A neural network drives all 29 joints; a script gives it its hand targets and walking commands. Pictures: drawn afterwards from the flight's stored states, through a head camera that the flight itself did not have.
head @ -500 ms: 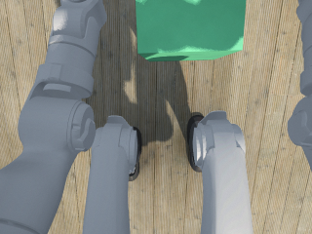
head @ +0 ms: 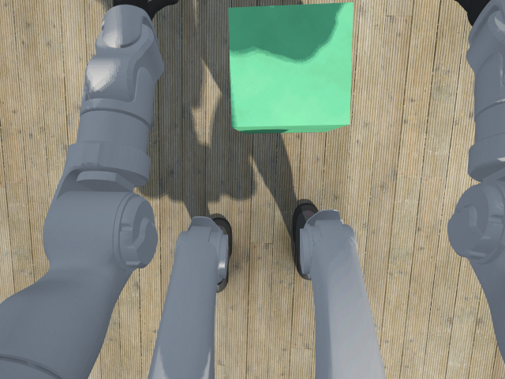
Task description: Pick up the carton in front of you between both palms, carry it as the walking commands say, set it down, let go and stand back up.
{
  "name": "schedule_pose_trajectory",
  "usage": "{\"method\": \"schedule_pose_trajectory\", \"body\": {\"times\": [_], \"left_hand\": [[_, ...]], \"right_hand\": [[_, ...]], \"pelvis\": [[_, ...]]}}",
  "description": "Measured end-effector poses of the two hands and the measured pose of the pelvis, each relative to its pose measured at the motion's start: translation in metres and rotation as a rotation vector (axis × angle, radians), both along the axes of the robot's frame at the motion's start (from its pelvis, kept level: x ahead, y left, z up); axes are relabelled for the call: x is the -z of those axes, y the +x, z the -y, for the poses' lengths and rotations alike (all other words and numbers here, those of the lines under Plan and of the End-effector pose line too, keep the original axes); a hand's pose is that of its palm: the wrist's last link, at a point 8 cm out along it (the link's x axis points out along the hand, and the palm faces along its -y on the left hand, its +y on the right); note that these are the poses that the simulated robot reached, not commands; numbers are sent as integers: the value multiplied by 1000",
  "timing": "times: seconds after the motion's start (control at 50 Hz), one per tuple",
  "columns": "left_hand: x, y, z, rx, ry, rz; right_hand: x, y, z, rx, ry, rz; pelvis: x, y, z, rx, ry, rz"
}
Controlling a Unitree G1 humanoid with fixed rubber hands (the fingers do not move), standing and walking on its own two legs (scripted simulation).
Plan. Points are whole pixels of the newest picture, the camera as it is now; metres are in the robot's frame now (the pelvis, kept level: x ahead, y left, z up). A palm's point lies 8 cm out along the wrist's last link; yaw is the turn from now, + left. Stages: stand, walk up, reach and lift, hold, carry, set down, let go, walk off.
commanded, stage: set down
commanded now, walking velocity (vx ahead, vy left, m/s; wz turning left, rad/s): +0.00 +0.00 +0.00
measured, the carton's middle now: (286, 82) +0.53 -0.07 -0.42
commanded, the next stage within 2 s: let go in 0.24 s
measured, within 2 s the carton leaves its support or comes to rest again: neither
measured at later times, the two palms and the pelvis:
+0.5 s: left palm (55, 19) +0.51 +0.13 +0.01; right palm out of the picture +0.48 -0.28 +0.01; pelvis +0.03 +0.00 +0.13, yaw -2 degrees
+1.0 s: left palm out of the picture +0.34 +0.21 +0.13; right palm out of the picture +0.31 -0.24 +0.13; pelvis +0.09 +0.01 +0.21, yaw -3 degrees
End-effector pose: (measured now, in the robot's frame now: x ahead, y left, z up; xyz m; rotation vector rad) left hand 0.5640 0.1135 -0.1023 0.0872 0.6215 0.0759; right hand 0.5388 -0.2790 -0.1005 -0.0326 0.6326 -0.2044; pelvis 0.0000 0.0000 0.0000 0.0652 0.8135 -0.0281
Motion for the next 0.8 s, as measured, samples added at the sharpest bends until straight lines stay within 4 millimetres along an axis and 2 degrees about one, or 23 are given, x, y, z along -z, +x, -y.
{"method": "schedule_pose_trajectory", "body": {"times": [0.22, 0.36, 0.42, 0.52, 0.64, 0.8], "left_hand": [[-70, -4, -3, 6, -4, 4], [-97, -13, -5, 24, 27, -18], [-105, -28, -10, 39, 60, -43], [-121, -63, -24, 63, 100, -88], [-149, -102, -41, 78, 102, -114], [-187, -151, -66, 82, 93, -126]], "right_hand": [[-69, -3, 0, -8, 4, 2], [-96, -12, -1, -32, -27, -28], [-103, -27, -1, -54, -57, -60], [-118, -63, 0, -78, -88, -109], [-147, -105, -2, -86, -85, -128], [-186, -155, -15, -95, -74, -133]], "pelvis": [[-63, 10, 1, 4, -9, 8], [-95, 17, 2, 8, -16, 26], [-110, 23, 3, 10, -18, 42], [-134, 37, 4, 12, -24, 86], [-160, 52, 4, 14, -33, 163], [-186, 70, 1, 15, -50, 285]]}}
